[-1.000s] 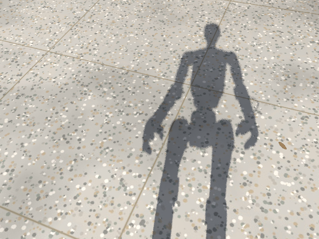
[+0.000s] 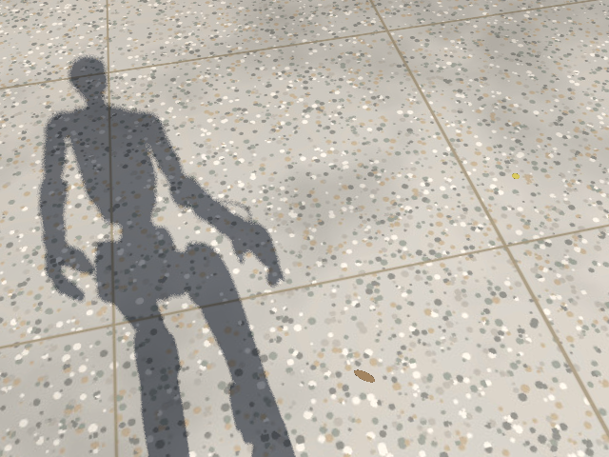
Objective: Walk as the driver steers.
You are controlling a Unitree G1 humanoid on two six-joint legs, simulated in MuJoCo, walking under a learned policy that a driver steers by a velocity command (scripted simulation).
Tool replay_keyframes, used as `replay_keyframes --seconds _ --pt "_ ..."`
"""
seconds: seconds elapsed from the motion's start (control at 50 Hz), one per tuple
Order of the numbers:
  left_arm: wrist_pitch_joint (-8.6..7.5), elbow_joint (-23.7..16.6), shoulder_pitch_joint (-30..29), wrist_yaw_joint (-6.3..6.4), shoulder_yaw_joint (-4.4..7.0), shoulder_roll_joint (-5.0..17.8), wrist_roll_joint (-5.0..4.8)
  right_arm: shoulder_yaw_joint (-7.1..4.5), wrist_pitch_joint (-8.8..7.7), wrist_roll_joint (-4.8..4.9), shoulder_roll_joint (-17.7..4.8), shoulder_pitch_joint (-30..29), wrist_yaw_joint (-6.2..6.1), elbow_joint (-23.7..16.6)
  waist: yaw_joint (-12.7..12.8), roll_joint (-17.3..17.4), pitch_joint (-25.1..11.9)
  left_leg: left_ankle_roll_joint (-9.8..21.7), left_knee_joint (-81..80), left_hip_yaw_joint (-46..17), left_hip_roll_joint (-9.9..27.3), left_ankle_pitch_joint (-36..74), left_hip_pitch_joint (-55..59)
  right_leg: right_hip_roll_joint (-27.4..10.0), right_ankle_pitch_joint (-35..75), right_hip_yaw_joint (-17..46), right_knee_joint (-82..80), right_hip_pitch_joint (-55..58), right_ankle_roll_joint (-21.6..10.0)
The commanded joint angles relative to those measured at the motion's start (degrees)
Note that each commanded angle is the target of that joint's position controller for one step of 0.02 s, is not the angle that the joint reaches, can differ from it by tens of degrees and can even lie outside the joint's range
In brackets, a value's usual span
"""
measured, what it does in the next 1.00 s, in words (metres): walks ahead, turning left: left foot, then right foot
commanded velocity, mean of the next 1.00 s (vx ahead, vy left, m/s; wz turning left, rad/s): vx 0.17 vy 0.00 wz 0.30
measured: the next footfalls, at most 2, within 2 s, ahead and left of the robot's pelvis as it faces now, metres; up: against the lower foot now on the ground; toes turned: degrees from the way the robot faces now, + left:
left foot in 0.32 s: +0.34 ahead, +0.11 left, +0.00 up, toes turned +3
right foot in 0.88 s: +0.33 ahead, -0.08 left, +0.00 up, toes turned +25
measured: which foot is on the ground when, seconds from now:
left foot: up 0.00-0.30, down 0.32-0.88, up 0.90-1.00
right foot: down 0.00-0.32, up 0.34-0.86, down 0.88-1.00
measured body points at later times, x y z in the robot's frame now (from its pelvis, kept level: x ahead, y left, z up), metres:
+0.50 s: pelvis +0.21 +0.04 +0.00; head +0.26 +0.06 +0.44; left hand +0.30 +0.31 -0.14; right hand +0.33 -0.22 -0.12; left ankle +0.30 +0.10 -0.74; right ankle +0.18 -0.09 -0.65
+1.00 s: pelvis +0.26 -0.01 +0.01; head +0.30 -0.03 +0.45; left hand +0.27 +0.30 -0.09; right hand +0.47 -0.23 -0.13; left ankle +0.23 +0.10 -0.67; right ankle +0.30 -0.09 -0.74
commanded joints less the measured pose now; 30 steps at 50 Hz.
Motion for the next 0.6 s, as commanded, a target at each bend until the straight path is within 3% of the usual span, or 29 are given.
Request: replay_keyframes --seconds 0.02,0.1,0.16,0.22,0.26,0.3,0.32,0.34,0.36,0.38,0.4,0.42,0.44,0.48,0.54,0.6 --pt "-1.9 -3.1 1.6 0.07 1.99 8.2 -0.22 -1.18 1.21 -0.4 -4.5 3.4 0.32 -2.5 -1.1 -2.3 -4.0 -1.3 -4.6 0.5 0.2 4.3 -3.6 -14.6 17.3 15.8 -11.4 3.1 -8.6" --pt "-2.65 -0.8 6.5 0.03 1.12 6.3 -0.25 -0.71 0.97 0.02 -3.6 -4.0 0.86 -3.8 2.0 -4.0 -1.6 -0.6 -16.6 1.6 0.5 15.3 -7.2 -14.2 19.9 12.6 -13.6 7.5 -5.2" --pt "-3.06 0.8 8.8 0.49 0.56 6.1 0.02 -0.2 0.45 0.77 -2.8 -7.3 1.02 -4.4 3.4 -3.7 -1.5 1.2 -23.3 3.3 -1.4 19.1 -5.3 -14.3 38.2 7.8 -10.5 11.5 -1.9" --pt "-2.85 2.0 9.5 1.15 -0.12 5.6 0.72 0.21 -0.07 1.16 -2.3 -8.7 1.02 -4.1 4.1 -4.7 -1.9 3.3 -28.5 4.7 -4.4 19.6 -0.5 -14.7 43.4 5.0 -8.2 13.5 0.0" --pt "-2.73 2.4 8.0 1.79 -0.26 6.1 1.16 -0.11 -0.4 0.98 -3.5 -5.7 0.91 -2.9 2.3 -5.6 -2.5 5.2 -30.8 4.5 -6.9 15.6 3.9 -15.9 49.8 4.3 -4.1 15.1 0.7" --pt "-2.51 2.3 5.4 2.53 0.17 7.7 1.07 -1.11 -1.12 0.69 -5.8 3.8 0.42 0.4 -2.1 -5.4 -5.5 7.4 -36.2 4.3 -9.8 14.1 12.0 -15.5 55.2 3.3 7.4 17.0 1.8" --pt "-2.53 1.7 3.9 2.68 0.33 8.5 0.51 -1.54 -1.87 0.35 -6.9 9.5 0.08 2.0 -5.3 -3.5 -8.0 8.7 -41.8 2.2 -8.0 24.8 20.0 -13.2 47.2 1.5 18.1 13.8 2.9" --pt "-3.02 -0.8 5.5 2.95 -0.27 6.6 0.13 -2.82 -2.06 -0.08 -12.4 14.5 -0.33 2.3 -5.3 4.4 -14.7 13.4 -36.1 -11.6 5.3 54.7 33.7 -8.0 19.6 -1.7 37.1 2.5 4.6" --pt "-2.46 -0.5 13.3 2.52 -0.82 2.7 -0.97 -3.49 -1.31 1.43 -14.4 11.9 -0.03 1.5 0.1 13.1 -22.5 24.9 -36.0 -29.9 17.7 78.0 45.2 1.1 -25.3 -0.7 53.0 -13.2 6.8" --pt "-1.43 0.6 10.8 2.4 -0.69 5.5 1.5 -3.35 -0.6 3.94 -11.5 9.7 0.42 0.6 -0.7 3.3 -21.7 24.0 -39.2 -27.9 14.5 67.4 39.9 -3.2 -20.6 4.6 54.4 -14.2 6.8" --pt "-1.01 -0.3 6.3 2.11 -0.52 5.7 1.57 -2.79 0.02 3.76 -8.9 5.0 0.31 -0.5 -0.2 1.6 -13.8 22.6 -41.9 -23.0 11.4 55.5 32.3 -4.9 -17.6 4.6 53.8 -16.5 7.3" --pt "-0.66 -0.8 3.9 1.98 -0.59 5.6 1.78 -2.09 0.77 3.25 -6.4 2.1 0.16 -1.0 0.8 -1.0 -8.7 20.4 -45.0 -19.9 8.4 46.8 25.8 -6.8 -15.8 4.2 50.5 -17.0 7.8" --pt "0.27 -1.5 2.6 1.87 -0.6 5.4 1.94 -1.94 1.27 3.14 -5.9 1.4 -0.13 -0.9 1.4 -0.5 -6.1 18.8 -46.9 -17.8 6.1 41.8 21.0 -8.0 -14.8 4.0 47.3 -16.0 8.4" --pt "2.1 -1.6 3.9 1.81 -0.9 4.2 1.95 -2.33 1.89 2.34 -6.9 1.7 -0.17 -0.5 2.4 1.4 -6.5 17.1 -48.6 -15.5 2.9 35.6 15.4 -7.6 -12.9 2.8 43.6 -11.8 9.5" --pt "2.94 -2.3 2.6 2.05 -1.02 3.6 1.68 -3.27 2.27 1.85 -9.0 1.9 -0.12 -0.7 2.0 2.4 -7.8 16.3 -49.3 -15.8 1.2 26.6 13.9 -7.6 -11.3 2.5 38.4 -12.3 10.4" --pt "3.44 -3.4 -1.5 2.46 -0.85 4.1 1.58 -3.82 3.12 1.72 -9.5 2.8 -0.3 -1.0 0.2 4.2 -7.4 14.8 -50.7 -19.3 0.2 11.7 14.8 -8.0 -9.7 3.2 33.5 -14.9 11.0"
Velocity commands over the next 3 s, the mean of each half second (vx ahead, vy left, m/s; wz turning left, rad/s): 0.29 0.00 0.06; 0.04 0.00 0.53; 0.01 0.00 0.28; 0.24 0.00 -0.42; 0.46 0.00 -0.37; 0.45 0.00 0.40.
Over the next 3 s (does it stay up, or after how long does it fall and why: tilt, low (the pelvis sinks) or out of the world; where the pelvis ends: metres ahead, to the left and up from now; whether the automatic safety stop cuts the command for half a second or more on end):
stays up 0.85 0.02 0.01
